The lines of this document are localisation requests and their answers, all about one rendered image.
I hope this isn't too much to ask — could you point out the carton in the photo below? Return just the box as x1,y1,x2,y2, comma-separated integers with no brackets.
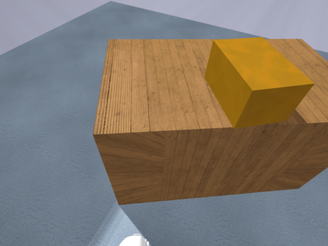
204,37,315,129

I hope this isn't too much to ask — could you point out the left robot thigh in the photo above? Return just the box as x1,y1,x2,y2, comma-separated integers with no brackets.
119,236,149,246

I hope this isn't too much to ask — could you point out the pedestal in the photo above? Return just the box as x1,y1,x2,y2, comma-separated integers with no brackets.
93,39,328,205

